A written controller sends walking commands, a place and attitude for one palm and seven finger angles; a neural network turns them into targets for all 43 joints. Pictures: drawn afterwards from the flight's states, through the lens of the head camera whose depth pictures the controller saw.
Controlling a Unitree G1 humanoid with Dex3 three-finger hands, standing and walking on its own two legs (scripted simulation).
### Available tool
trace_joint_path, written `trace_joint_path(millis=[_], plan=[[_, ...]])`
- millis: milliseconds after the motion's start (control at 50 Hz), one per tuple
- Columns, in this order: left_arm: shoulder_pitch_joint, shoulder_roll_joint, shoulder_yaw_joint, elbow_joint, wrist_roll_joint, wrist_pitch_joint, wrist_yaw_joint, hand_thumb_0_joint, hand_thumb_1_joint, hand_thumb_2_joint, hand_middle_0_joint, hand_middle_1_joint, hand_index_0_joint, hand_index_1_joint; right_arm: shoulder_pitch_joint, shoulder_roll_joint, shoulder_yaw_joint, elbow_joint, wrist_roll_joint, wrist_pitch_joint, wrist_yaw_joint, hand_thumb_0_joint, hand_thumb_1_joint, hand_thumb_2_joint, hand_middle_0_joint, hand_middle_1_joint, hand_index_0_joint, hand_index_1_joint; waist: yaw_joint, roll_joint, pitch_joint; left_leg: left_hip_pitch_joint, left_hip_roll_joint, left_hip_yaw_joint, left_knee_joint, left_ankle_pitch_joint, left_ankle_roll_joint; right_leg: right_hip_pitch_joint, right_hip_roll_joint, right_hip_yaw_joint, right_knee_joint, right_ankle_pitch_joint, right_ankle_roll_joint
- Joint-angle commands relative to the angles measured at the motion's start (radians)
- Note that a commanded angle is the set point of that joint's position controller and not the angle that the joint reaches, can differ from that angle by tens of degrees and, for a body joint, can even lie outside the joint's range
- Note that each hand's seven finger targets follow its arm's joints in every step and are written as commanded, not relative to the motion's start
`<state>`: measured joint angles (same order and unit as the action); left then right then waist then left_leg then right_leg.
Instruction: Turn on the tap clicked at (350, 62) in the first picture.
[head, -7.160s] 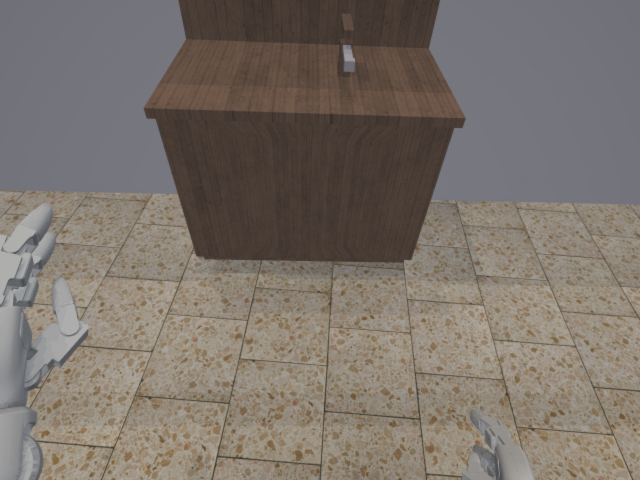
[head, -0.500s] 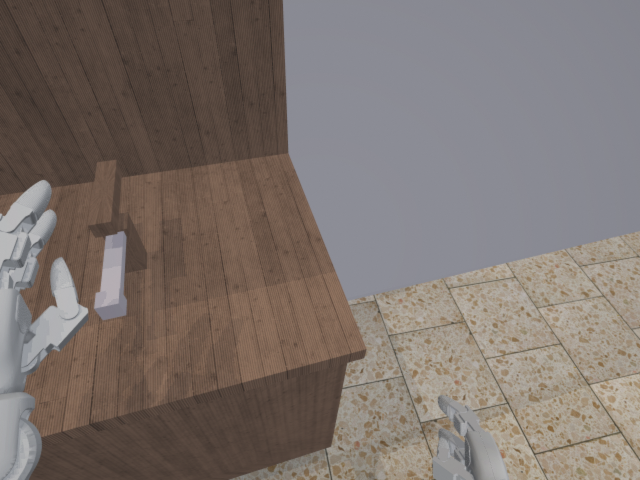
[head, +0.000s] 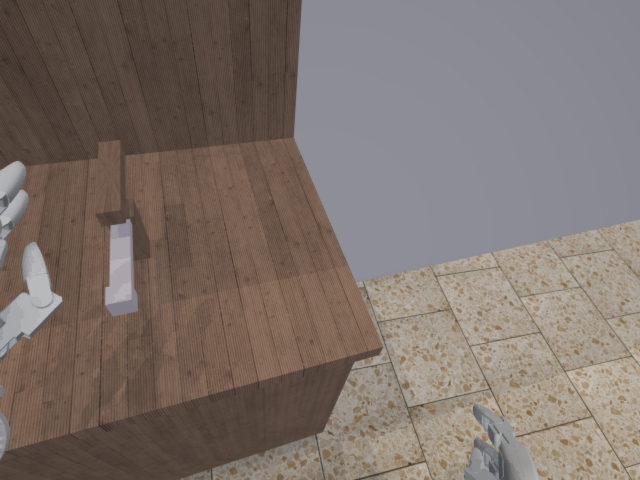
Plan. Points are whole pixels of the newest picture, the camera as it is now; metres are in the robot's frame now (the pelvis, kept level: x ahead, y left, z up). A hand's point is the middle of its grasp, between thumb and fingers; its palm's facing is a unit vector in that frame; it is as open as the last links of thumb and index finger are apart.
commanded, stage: come to a stop and stand still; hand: left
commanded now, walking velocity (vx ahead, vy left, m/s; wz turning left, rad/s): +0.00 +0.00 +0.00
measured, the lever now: (122, 299) +0.29 +0.27 +0.04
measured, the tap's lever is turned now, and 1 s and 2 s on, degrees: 0 0 0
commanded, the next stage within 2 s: look again from close up in 0.40 s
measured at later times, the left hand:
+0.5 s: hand (36, 289) +0.22 +0.27 +0.17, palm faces +0.42 -0.85 -0.33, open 7.5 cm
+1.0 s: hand (51, 307) +0.22 +0.26 +0.16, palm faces +0.39 -0.85 -0.36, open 7.5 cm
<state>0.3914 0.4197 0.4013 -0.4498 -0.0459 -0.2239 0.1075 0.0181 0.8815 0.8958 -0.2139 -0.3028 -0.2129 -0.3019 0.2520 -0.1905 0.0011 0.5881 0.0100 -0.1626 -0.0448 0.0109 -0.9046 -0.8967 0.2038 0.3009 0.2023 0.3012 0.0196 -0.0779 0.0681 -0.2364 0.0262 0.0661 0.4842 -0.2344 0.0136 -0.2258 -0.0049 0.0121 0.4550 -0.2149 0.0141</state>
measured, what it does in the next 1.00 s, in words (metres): stands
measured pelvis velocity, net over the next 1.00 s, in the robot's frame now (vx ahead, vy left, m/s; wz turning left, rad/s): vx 0.00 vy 0.01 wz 0.00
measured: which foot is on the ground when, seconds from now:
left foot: down 0.00-1.00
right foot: down 0.00-1.00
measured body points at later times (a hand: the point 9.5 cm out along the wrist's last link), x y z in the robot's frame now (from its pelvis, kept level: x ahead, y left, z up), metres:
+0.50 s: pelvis +0.01 +0.02 +0.00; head +0.03 +0.05 +0.45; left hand +0.20 +0.32 +0.19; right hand +0.20 -0.19 -0.06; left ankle +0.02 +0.11 -0.74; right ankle +0.02 -0.13 -0.74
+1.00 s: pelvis +0.00 +0.01 +0.00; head +0.03 +0.03 +0.45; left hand +0.19 +0.30 +0.18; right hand +0.18 -0.22 -0.07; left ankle +0.02 +0.11 -0.74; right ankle +0.02 -0.13 -0.74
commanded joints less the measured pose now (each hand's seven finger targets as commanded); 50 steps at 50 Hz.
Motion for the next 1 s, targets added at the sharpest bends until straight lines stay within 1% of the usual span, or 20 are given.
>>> trace_joint_path(millis=[0, 20, 100, 140, 200, 220, 240, 300, 420, 440, 520, 540, 620, 640, 720, 740, 820, 840, 920, 980], plan=[[-0.082, 0.079, 0.035, -0.239, 0.004, -0.077, 0.014, 0.0, 0.9, 0.9, -0.2, -0.3, -0.2, -0.3, -0.101, -0.128, -0.049, -0.151, 0.003, -0.081, 0.011, 0.0, -0.9, -0.9, 0.2, 0.3, 0.2, 0.3, 0.008, 0.207, -0.172, 0.009, 0.078, -0.08, -0.119, 0.114, 0.019, 0.124, -0.029, 0.022, -0.016, 0.167, -0.024], [-0.045, 0.045, 0.006, -0.214, 0.003, -0.067, 0.01, 0.0, 0.9, 0.9, -0.2, -0.3, -0.2, -0.3, -0.116, -0.119, -0.044, -0.148, 0.006, -0.086, 0.016, 0.0, -0.9, -0.9, 0.2, 0.3, 0.2, 0.3, 0.006, 0.192, -0.168, 0.038, 0.08, -0.069, -0.111, 0.165, 0.012, 0.106, -0.029, 0.01, -0.018, 0.195, -0.021], [-0.023, 0.062, 0.018, -0.185, 0.011, -0.051, 0.011, 0.0, 0.9, 0.9, -0.2, -0.3, -0.2, -0.3, -0.096, -0.131, -0.049, -0.141, 0.002, -0.064, 0.029, 0.0, -0.9, -0.9, 0.2, 0.3, 0.2, 0.3, 0.002, 0.102, -0.169, 0.028, 0.085, -0.076, -0.094, 0.246, -0.001, 0.116, -0.032, 0.008, -0.019, 0.248, -0.015], [-0.035, 0.078, 0.039, -0.202, 0.01, -0.049, 0.014, 0.0, 0.9, 0.9, -0.2, -0.3, -0.2, -0.3, -0.106, -0.128, -0.047, -0.141, -0.001, -0.049, 0.025, 0.0, -0.9, -0.9, 0.2, 0.3, 0.2, 0.3, -0.004, 0.097, -0.175, 0.039, 0.079, -0.074, -0.094, 0.263, -0.005, 0.118, -0.033, 0.001, -0.024, 0.263, -0.015], [-0.079, 0.114, 0.073, -0.26, 0.006, -0.056, 0.016, 0.0, 0.9, 0.9, -0.2, -0.3, -0.2, -0.3, -0.124, -0.118, -0.043, -0.157, 0.002, -0.037, 0.019, 0.0, -0.9, -0.9, 0.2, 0.3, 0.2, 0.3, -0.001, 0.14, -0.189, 0.06, 0.084, -0.081, -0.101, 0.294, -0.008, 0.128, -0.031, 0.0, -0.008, 0.259, -0.016], [-0.095, 0.149, 0.103, -0.296, 0.005, -0.055, 0.02, 0.0, 0.9, 0.9, -0.2, -0.3, -0.2, -0.3, -0.144, -0.114, -0.039, -0.159, 0.002, -0.035, 0.015, 0.0, -0.9, -0.9, 0.2, 0.3, 0.2, 0.3, 0.0, 0.167, -0.194, 0.076, 0.084, -0.075, -0.101, 0.302, -0.01, 0.123, -0.029, -0.004, -0.006, 0.256, -0.014], [-0.095, 0.117, 0.077, -0.287, 0.001, -0.058, 0.017, 0.0, 0.9, 0.9, -0.2, -0.3, -0.2, -0.3, -0.137, -0.113, -0.035, -0.161, -0.001, -0.032, 0.014, 0.0, -0.9, -0.9, 0.2, 0.3, 0.2, 0.3, -0.001, 0.171, -0.188, 0.059, 0.085, -0.083, -0.107, 0.294, -0.006, 0.13, -0.03, -0.013, -0.006, 0.241, -0.015], [-0.104, 0.11, 0.063, -0.324, 0.001, -0.061, 0.019, 0.0, 0.9, 0.9, -0.2, -0.3, -0.2, -0.3, -0.137, -0.112, -0.038, -0.168, 0.002, -0.034, 0.016, 0.0, -0.9, -0.9, 0.2, 0.3, 0.2, 0.3, 0.002, 0.217, -0.201, 0.07, 0.089, -0.082, -0.105, 0.284, -0.005, 0.142, -0.034, -0.004, -0.002, 0.234, -0.019], [-0.027, 0.087, 0.055, -0.257, 0.003, -0.046, 0.026, 0.0, 0.9, 0.9, -0.2, -0.3, -0.2, -0.3, -0.14, -0.115, -0.042, -0.162, 0.005, -0.026, 0.018, 0.0, -0.9, -0.9, 0.2, 0.3, 0.2, 0.3, 0.001, 0.172, -0.191, 0.059, 0.083, -0.074, -0.103, 0.237, -0.011, 0.141, -0.038, -0.002, -0.033, 0.243, -0.018], [-0.021, 0.057, 0.026, -0.224, 0.002, -0.043, 0.022, 0.0, 0.9, 0.9, -0.2, -0.3, -0.2, -0.3, -0.125, -0.12, -0.04, -0.158, 0.001, -0.019, 0.019, 0.0, -0.9, -0.9, 0.2, 0.3, 0.2, 0.3, -0.002, 0.149, -0.174, 0.029, 0.078, -0.076, -0.111, 0.196, -0.007, 0.143, -0.039, -0.004, -0.042, 0.233, -0.017], [-0.033, 0.092, 0.059, -0.201, 0.004, -0.034, 0.029, 0.0, 0.9, 0.9, -0.2, -0.3, -0.2, -0.3, -0.143, -0.12, -0.044, -0.163, 0.007, -0.008, 0.009, 0.0, -0.9, -0.9, 0.2, 0.3, 0.2, 0.3, -0.002, 0.105, -0.139, 0.014, 0.067, -0.074, -0.12, 0.094, -0.003, 0.118, -0.045, 0.025, -0.079, 0.202, -0.018], [-0.037, 0.065, 0.032, -0.183, 0.002, -0.034, 0.024, 0.0, 0.9, 0.9, -0.2, -0.3, -0.2, -0.3, -0.134, -0.122, -0.041, -0.162, 0.002, -0.003, 0.009, 0.0, -0.9, -0.9, 0.2, 0.3, 0.2, 0.3, -0.005, 0.099, -0.129, -0.002, 0.061, -0.075, -0.125, 0.063, 0.001, 0.113, -0.045, 0.025, -0.088, 0.181, -0.019], [-0.086, 0.112, 0.062, -0.246, 0.007, -0.038, 0.032, 0.0, 0.9, 0.9, -0.2, -0.3, -0.2, -0.3, -0.156, -0.121, -0.044, -0.171, 0.007, -0.006, 0.001, 0.0, -0.9, -0.9, 0.2, 0.3, 0.2, 0.3, -0.002, 0.127, -0.126, 0.003, 0.057, -0.075, -0.129, 0.011, 0.007, 0.109, -0.048, 0.041, -0.102, 0.144, -0.021], [-0.082, 0.086, 0.038, -0.234, 0.003, -0.041, 0.028, 0.0, 0.9, 0.9, -0.2, -0.3, -0.2, -0.3, -0.146, -0.123, -0.04, -0.17, 0.001, -0.005, 0.001, 0.0, -0.9, -0.9, 0.2, 0.3, 0.2, 0.3, -0.004, 0.122, -0.128, -0.01, 0.051, -0.082, -0.133, 0.003, 0.01, 0.117, -0.047, 0.036, -0.104, 0.132, -0.023], [-0.057, 0.121, 0.069, -0.282, 0.004, -0.043, 0.037, 0.0, 0.9, 0.9, -0.2, -0.3, -0.2, -0.3, -0.157, -0.122, -0.048, -0.172, 0.006, -0.013, 0.0, 0.0, -0.9, -0.9, 0.2, 0.3, 0.2, 0.3, 0.001, 0.143, -0.16, 0.025, 0.049, -0.077, -0.112, 0.042, 0.009, 0.126, -0.054, 0.05, -0.1, 0.164, -0.027], [-0.044, 0.093, 0.048, -0.264, 0.002, -0.045, 0.034, 0.0, 0.9, 0.9, -0.2, -0.3, -0.2, -0.3, -0.145, -0.123, -0.045, -0.169, 0.001, -0.011, 0.001, 0.0, -0.9, -0.9, 0.2, 0.3, 0.2, 0.3, -0.001, 0.143, -0.161, 0.015, 0.047, -0.082, -0.12, 0.033, 0.01, 0.13, -0.052, 0.04, -0.098, 0.152, -0.026], [0.016, 0.106, 0.076, -0.235, 0.001, -0.038, 0.037, 0.0, 0.9, 0.9, -0.2, -0.3, -0.2, -0.3, -0.145, -0.121, -0.052, -0.164, 0.006, -0.008, 0.001, 0.0, -0.9, -0.9, 0.2, 0.3, 0.2, 0.3, 0.001, 0.129, -0.161, 0.028, 0.054, -0.077, -0.108, 0.067, 0.006, 0.122, -0.056, 0.049, -0.101, 0.178, -0.028], [-0.001, 0.083, 0.052, -0.236, -0.003, -0.038, 0.033, 0.0, 0.9, 0.9, -0.2, -0.3, -0.2, -0.3, -0.133, -0.125, -0.048, -0.166, 0.003, -0.004, 0.003, 0.0, -0.9, -0.9, 0.2, 0.3, 0.2, 0.3, -0.004, 0.121, -0.147, 0.013, 0.053, -0.086, -0.122, 0.077, 0.001, 0.119, -0.045, 0.04, -0.099, 0.176, -0.024], [-0.005, 0.113, 0.08, -0.237, -0.008, -0.034, 0.032, 0.0, 0.9, 0.9, -0.2, -0.3, -0.2, -0.3, -0.149, -0.118, -0.049, -0.176, 0.011, -0.001, -0.004, 0.0, -0.9, -0.9, 0.2, 0.3, 0.2, 0.3, 0.003, 0.139, -0.116, 0.007, 0.099, -0.09, -0.13, 0.149, -0.004, 0.095, -0.038, 0.023, -0.062, 0.207, -0.009], [-0.022, 0.094, 0.063, -0.245, -0.014, -0.036, 0.022, 0.0, 0.9, 0.9, -0.2, -0.3, -0.2, -0.3, -0.135, -0.119, -0.053, -0.188, 0.01, 0.001, 0.002, 0.0, -0.9, -0.9, 0.2, 0.3, 0.2, 0.3, 0.007, 0.145, -0.135, -0.016, 0.132, -0.093, -0.128, 0.176, 0.004, 0.108, -0.035, 0.015, -0.01, 0.205, -0.004]])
